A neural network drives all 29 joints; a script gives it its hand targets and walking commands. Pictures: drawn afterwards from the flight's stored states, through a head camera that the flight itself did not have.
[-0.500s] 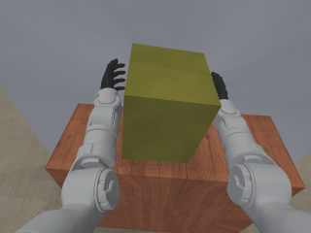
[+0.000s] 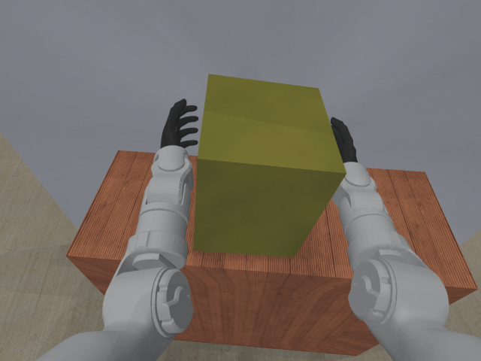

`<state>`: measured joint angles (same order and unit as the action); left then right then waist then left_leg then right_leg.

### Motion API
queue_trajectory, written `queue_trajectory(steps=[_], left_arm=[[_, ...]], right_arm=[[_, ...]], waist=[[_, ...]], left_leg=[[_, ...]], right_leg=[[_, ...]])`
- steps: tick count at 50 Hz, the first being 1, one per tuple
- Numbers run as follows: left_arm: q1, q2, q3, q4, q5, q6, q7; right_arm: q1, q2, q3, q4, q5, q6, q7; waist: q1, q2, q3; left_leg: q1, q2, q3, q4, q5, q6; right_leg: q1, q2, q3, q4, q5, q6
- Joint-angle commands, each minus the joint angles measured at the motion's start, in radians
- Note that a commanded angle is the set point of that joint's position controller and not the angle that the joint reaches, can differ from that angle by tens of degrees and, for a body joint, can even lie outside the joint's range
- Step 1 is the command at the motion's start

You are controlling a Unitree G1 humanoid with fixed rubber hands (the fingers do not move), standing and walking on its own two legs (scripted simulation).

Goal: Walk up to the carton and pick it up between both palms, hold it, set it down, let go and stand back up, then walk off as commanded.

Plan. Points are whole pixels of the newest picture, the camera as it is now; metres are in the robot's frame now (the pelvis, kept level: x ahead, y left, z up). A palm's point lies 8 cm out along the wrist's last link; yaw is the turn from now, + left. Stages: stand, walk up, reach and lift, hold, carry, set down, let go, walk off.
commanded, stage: set down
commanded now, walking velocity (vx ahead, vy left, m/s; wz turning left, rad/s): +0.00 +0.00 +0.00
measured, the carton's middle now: (254, 171) +0.43 +0.02 +0.07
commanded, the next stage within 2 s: none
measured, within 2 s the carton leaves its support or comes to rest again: rests again in 1.94 s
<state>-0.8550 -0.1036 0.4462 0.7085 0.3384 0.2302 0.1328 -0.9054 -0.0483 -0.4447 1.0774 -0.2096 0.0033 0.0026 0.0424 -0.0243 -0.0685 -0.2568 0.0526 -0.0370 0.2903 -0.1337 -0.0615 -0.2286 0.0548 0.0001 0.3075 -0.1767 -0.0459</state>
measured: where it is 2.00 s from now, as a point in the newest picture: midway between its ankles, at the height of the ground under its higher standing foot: outside the picture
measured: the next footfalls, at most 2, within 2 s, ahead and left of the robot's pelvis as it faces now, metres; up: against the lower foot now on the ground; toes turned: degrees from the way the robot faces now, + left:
none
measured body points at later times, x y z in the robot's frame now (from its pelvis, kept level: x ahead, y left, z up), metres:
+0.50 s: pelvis +0.00 +0.00 +0.00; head +0.03 +0.01 +0.45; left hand +0.43 +0.16 +0.12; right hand +0.44 -0.13 +0.10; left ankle +0.00 +0.16 -0.75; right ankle -0.02 -0.08 -0.75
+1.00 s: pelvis +0.00 +0.01 +0.00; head +0.04 +0.02 +0.45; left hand +0.42 +0.17 +0.10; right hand +0.44 -0.12 +0.10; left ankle +0.00 +0.16 -0.75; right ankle -0.02 -0.08 -0.75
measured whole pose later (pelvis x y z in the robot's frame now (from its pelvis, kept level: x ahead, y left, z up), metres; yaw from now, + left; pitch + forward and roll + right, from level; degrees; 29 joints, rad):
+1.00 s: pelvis +0.00 +0.01 +0.00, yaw -1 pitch +6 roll +0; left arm -0.77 -0.16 0.52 0.65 0.42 0.13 0.09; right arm -0.87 0.03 -0.62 0.99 -0.40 -0.10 0.08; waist 0.06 -0.03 -0.04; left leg -0.26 0.05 0.01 0.27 -0.12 -0.05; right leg -0.25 0.03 -0.03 0.31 -0.17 -0.04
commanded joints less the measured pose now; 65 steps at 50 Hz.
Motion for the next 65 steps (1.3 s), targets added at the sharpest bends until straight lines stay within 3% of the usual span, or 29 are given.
queue_trajectory(steps=[1,3,7,9,10,11,16,17,20,21,23,24,25,29,32,36,41,44,46,49,50,52,57,58,60,61,63,64,65], left_arm=[[-0.615,-0.457,-0.252,-0.052,-0.034,-0.031,-0.078],[-0.578,-0.474,-0.255,-0.05,-0.032,-0.041,-0.08],[-0.589,-0.451,-0.234,-0.019,-0.022,-0.049,-0.087],[-0.552,-0.454,-0.227,-0.015,-0.001,-0.046,-0.08],[-0.542,-0.474,-0.232,-0.025,-0.015,-0.054,-0.081],[-0.546,-0.47,-0.233,-0.033,-0.009,-0.054,-0.076],[-0.563,-0.461,-0.225,-0.057,0.007,-0.064,-0.072],[-0.548,-0.461,-0.201,-0.026,0.006,-0.061,-0.074],[-0.538,-0.441,-0.205,-0.02,0.004,-0.066,-0.079],[-0.518,-0.44,-0.193,0.015,0.01,-0.06,-0.079],[-0.525,-0.454,-0.187,-0.02,0.029,-0.073,-0.078],[-0.538,-0.457,-0.201,-0.017,0.029,-0.068,-0.076],[-0.522,-0.453,-0.174,-0.016,0.038,-0.059,-0.073],[-0.499,-0.429,-0.151,-0.012,0.043,-0.063,-0.08],[-0.473,-0.458,-0.178,-0.03,0.06,-0.066,-0.082],[-0.48,-0.434,-0.157,-0.033,0.051,-0.082,-0.095],[-0.465,-0.431,-0.137,-0.028,0.082,-0.084,-0.097],[-0.449,-0.432,-0.143,-0.036,0.072,-0.089,-0.096],[-0.474,-0.453,-0.181,-0.065,0.061,-0.093,-0.092],[-0.419,-0.442,-0.156,-0.049,0.08,-0.094,-0.096],[-0.441,-0.428,-0.152,-0.058,0.083,-0.095,-0.097],[-0.433,-0.43,-0.149,-0.074,0.087,-0.1,-0.095],[-0.408,-0.421,-0.167,-0.068,0.073,-0.094,-0.097],[-0.389,-0.423,-0.164,-0.079,0.074,-0.086,-0.093],[-0.351,-0.418,-0.159,-0.067,0.084,-0.084,-0.096],[-0.365,-0.437,-0.162,-0.086,0.095,-0.093,-0.094],[-0.357,-0.44,-0.207,-0.118,0.061,-0.104,-0.085],[-0.322,-0.416,-0.166,-0.083,0.081,-0.1,-0.084],[-0.332,-0.457,-0.174,-0.099,0.093,-0.088,-0.091]], right_arm=[[-0.745,0.446,0.191,-0.177,-0.006,-0.111,0.145],[-0.76,0.457,0.21,-0.229,-0.02,-0.125,0.142],[-0.742,0.442,0.164,-0.2,-0.05,-0.13,0.14],[-0.72,0.452,0.186,-0.222,-0.043,-0.131,0.145],[-0.694,0.472,0.196,-0.221,-0.054,-0.136,0.144],[-0.676,0.453,0.174,-0.182,-0.06,-0.134,0.147],[-0.639,0.446,0.131,-0.143,-0.078,-0.143,0.158],[-0.646,0.439,0.132,-0.144,-0.091,-0.143,0.16],[-0.655,0.441,0.121,-0.17,-0.107,-0.15,0.16],[-0.654,0.437,0.123,-0.165,-0.101,-0.145,0.155],[-0.624,0.446,0.112,-0.135,-0.104,-0.146,0.168],[-0.625,0.429,0.085,-0.141,-0.118,-0.15,0.168],[-0.627,0.422,0.083,-0.134,-0.128,-0.147,0.168],[-0.599,0.417,0.072,-0.126,-0.148,-0.138,0.167],[-0.546,0.431,0.06,-0.114,-0.153,-0.145,0.169],[-0.552,0.451,0.064,-0.121,-0.168,-0.147,0.172],[-0.503,0.455,0.038,-0.097,-0.191,-0.138,0.177],[-0.499,0.458,0.018,-0.126,-0.208,-0.154,0.177],[-0.497,0.447,0.009,-0.096,-0.206,-0.157,0.177],[-0.45,0.46,0.031,-0.105,-0.212,-0.152,0.18],[-0.428,0.439,0.013,-0.076,-0.216,-0.148,0.18],[-0.449,0.446,0.015,-0.082,-0.209,-0.151,0.182],[-0.396,0.436,-0.002,-0.055,-0.21,-0.147,0.181],[-0.406,0.442,0.006,-0.073,-0.201,-0.14,0.187],[-0.4,0.423,0.01,-0.086,-0.193,-0.145,0.184],[-0.392,0.446,0.018,-0.083,-0.208,-0.152,0.189],[-0.378,0.404,0.01,-0.09,-0.199,-0.166,0.181],[-0.368,0.367,0.018,-0.088,-0.194,-0.161,0.179],[-0.364,0.392,-0.015,-0.074,-0.209,-0.151,0.178]], waist=[[0.014,0.002,-0.647],[0.02,-0.026,-0.696],[0.015,-0.012,-0.661],[0.04,-0.011,-0.667],[0.037,-0.029,-0.683],[0.01,-0.018,-0.668],[0.02,0.023,-0.67],[0.024,-0.01,-0.612],[0.014,-0.016,-0.623],[0.027,-0.022,-0.594],[0.029,0.015,-0.621],[0.009,0.038,-0.618],[0.025,0.009,-0.565],[0.024,-0.01,-0.548],[-0.002,0.009,-0.578],[0.003,-0.016,-0.536],[0.001,-0.016,-0.467],[-0.012,-0.013,-0.52],[-0.026,0.029,-0.534],[0.006,0.006,-0.489],[-0.02,0.013,-0.493],[-0.002,0.014,-0.482],[-0.037,0.02,-0.465],[-0.01,0.027,-0.417],[-0.021,0.027,-0.411],[-0.002,0.012,-0.44],[-0.025,0.03,-0.474],[0.0,0.008,-0.452],[-0.036,0.036,-0.412]], left_leg=[[0.252,-0.046,0.128,0.042,0.321,0.013],[0.226,-0.05,0.13,0.053,0.338,0.018],[0.234,-0.048,0.14,0.043,0.314,0.018],[0.227,-0.047,0.141,0.037,0.3,0.025],[0.223,-0.047,0.143,0.029,0.288,0.027],[0.222,-0.046,0.137,0.034,0.3,0.023],[0.277,-0.033,0.145,0.039,0.311,0.013],[0.277,-0.027,0.135,0.039,0.331,0.017],[0.239,-0.035,0.148,0.029,0.286,0.027],[0.237,-0.034,0.143,0.035,0.303,0.027],[0.264,-0.036,0.151,0.032,0.298,0.023],[0.295,-0.029,0.151,0.033,0.312,0.012],[0.284,-0.026,0.15,0.031,0.299,0.018],[0.247,-0.034,0.157,0.019,0.282,0.029],[0.282,-0.031,0.153,0.028,0.3,0.022],[0.207,-0.045,0.162,0.014,0.24,0.04],[0.217,-0.036,0.162,-0.002,0.205,0.048],[0.233,-0.034,0.161,0.016,0.238,0.041],[0.272,-0.032,0.156,0.024,0.296,0.027],[0.291,-0.027,0.159,0.027,0.293,0.032],[0.252,-0.03,0.164,0.021,0.278,0.037],[0.239,-0.033,0.164,0.015,0.265,0.038],[0.267,-0.025,0.158,0.012,0.255,0.037],[0.271,-0.027,0.16,0.009,0.232,0.035],[0.285,-0.029,0.152,0.025,0.278,0.032],[0.297,-0.024,0.168,0.025,0.301,0.03],[0.298,-0.025,0.164,0.048,0.339,0.021],[0.286,-0.021,0.158,0.048,0.366,0.033],[0.322,-0.023,0.156,0.043,0.343,0.025]], right_leg=[[0.215,-0.029,-0.089,0.043,0.557,0.104],[0.249,-0.039,-0.088,0.066,0.646,0.118],[0.224,-0.038,-0.096,0.05,0.584,0.106],[0.234,-0.042,-0.088,0.051,0.574,0.109],[0.237,-0.043,-0.087,0.042,0.565,0.103],[0.245,-0.037,-0.092,0.041,0.57,0.104],[0.146,-0.031,-0.108,0.029,0.472,0.097],[0.142,-0.027,-0.111,0.023,0.452,0.093],[0.161,-0.033,-0.107,0.026,0.472,0.1],[0.159,-0.034,-0.097,0.021,0.49,0.095],[0.135,-0.035,-0.103,0.023,0.448,0.098],[0.104,-0.034,-0.114,0.01,0.398,0.091],[0.103,-0.028,-0.118,0.004,0.378,0.087],[0.149,-0.035,-0.108,0.011,0.423,0.098],[0.122,-0.029,-0.123,0.008,0.406,0.091],[0.176,-0.047,-0.098,0.022,0.449,0.107],[0.147,-0.047,-0.104,0.005,0.361,0.1],[0.137,-0.04,-0.11,0.01,0.392,0.101],[0.092,-0.034,-0.126,0.012,0.39,0.097],[0.078,-0.036,-0.112,-0.007,0.355,0.091],[0.108,-0.043,-0.112,0.007,0.4,0.098],[0.127,-0.043,-0.109,0.012,0.393,0.095],[0.092,-0.039,-0.116,0.0,0.352,0.097],[0.074,-0.033,-0.119,-0.017,0.283,0.088],[0.086,-0.028,-0.113,-0.007,0.352,0.09],[0.072,-0.024,-0.123,-0.014,0.339,0.089],[0.052,-0.021,-0.116,-0.005,0.363,0.077],[0.071,-0.021,-0.109,0.004,0.392,0.08],[0.046,-0.018,-0.123,-0.01,0.34,0.08]])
